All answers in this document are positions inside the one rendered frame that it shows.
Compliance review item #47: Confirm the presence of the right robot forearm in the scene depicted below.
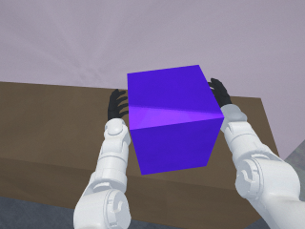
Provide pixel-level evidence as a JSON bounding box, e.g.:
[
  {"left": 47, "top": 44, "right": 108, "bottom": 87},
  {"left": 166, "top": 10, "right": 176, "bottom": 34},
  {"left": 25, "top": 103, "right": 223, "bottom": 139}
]
[{"left": 220, "top": 104, "right": 300, "bottom": 194}]

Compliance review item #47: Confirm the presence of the robot right hand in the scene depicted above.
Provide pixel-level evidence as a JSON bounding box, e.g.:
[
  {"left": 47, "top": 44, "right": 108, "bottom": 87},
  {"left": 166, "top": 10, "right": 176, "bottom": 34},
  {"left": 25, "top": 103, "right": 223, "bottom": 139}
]
[{"left": 208, "top": 78, "right": 233, "bottom": 108}]

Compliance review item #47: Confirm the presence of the robot left hand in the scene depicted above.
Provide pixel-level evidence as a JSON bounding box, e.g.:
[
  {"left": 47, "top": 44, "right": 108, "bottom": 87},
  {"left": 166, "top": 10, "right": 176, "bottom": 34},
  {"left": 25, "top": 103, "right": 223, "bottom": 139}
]
[{"left": 108, "top": 89, "right": 129, "bottom": 121}]

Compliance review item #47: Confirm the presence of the carton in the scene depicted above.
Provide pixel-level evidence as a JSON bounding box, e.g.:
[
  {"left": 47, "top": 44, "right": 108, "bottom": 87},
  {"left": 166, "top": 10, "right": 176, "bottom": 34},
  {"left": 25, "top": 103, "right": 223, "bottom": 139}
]
[{"left": 127, "top": 65, "right": 225, "bottom": 176}]

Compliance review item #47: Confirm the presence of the pedestal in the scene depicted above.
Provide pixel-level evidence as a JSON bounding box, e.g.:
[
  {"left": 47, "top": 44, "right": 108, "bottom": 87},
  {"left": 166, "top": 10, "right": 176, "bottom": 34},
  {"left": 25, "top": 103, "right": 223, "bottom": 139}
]
[{"left": 0, "top": 81, "right": 280, "bottom": 229}]

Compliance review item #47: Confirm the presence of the left robot forearm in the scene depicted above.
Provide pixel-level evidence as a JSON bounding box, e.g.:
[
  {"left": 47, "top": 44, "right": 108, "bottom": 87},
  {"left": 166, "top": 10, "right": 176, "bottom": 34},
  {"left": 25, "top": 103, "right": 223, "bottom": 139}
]
[{"left": 73, "top": 118, "right": 131, "bottom": 227}]

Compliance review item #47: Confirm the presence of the robot right upper arm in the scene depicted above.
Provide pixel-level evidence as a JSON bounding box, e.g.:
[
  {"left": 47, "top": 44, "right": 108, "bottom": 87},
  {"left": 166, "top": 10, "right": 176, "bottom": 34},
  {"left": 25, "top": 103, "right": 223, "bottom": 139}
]
[{"left": 234, "top": 157, "right": 305, "bottom": 229}]

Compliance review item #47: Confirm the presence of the robot left upper arm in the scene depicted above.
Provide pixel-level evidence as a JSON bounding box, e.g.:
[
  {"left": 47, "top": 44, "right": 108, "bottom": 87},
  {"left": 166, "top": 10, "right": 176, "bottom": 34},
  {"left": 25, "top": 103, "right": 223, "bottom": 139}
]
[{"left": 73, "top": 189, "right": 132, "bottom": 229}]

